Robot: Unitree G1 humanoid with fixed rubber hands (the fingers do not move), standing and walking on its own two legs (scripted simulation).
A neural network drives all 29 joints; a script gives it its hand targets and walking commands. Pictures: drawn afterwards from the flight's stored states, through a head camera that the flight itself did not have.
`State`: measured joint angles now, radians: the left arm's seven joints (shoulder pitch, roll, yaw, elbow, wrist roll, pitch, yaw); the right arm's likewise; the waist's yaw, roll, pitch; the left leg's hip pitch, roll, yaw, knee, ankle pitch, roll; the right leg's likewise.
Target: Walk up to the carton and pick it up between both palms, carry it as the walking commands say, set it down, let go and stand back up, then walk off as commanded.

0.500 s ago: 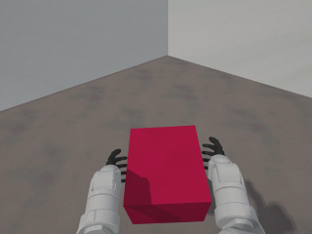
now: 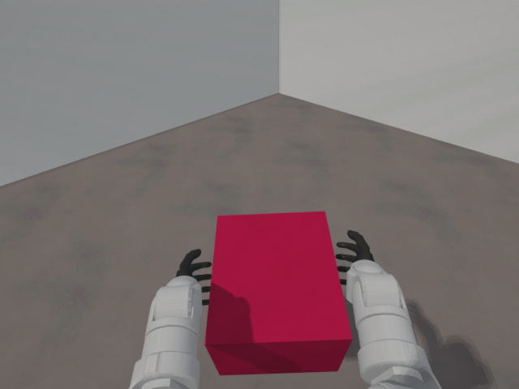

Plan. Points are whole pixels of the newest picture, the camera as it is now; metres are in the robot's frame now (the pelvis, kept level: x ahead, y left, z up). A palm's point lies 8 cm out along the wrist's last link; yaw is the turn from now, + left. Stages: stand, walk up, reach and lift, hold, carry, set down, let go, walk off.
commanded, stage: hold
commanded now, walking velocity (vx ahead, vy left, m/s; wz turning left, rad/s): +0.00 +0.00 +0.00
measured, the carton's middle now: (274, 289) +0.35 +0.00 -0.02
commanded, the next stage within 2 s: carry in 0.08 s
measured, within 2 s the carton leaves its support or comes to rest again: neither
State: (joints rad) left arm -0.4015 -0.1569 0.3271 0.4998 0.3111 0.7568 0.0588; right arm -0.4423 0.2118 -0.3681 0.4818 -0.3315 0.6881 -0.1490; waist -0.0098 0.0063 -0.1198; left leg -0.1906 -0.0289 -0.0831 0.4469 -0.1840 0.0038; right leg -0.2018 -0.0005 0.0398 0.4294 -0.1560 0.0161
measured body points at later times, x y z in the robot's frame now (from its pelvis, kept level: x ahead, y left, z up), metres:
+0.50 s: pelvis +0.00 -0.04 -0.02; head -0.03 -0.05 +0.43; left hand +0.32 +0.06 +0.09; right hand +0.29 -0.24 +0.09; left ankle +0.00 +0.09 -0.73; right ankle +0.03 -0.14 -0.74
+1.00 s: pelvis -0.05 -0.11 -0.02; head -0.06 -0.10 +0.43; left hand +0.27 +0.01 +0.08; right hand +0.23 -0.29 +0.09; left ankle -0.06 +0.00 -0.74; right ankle +0.02 -0.18 -0.74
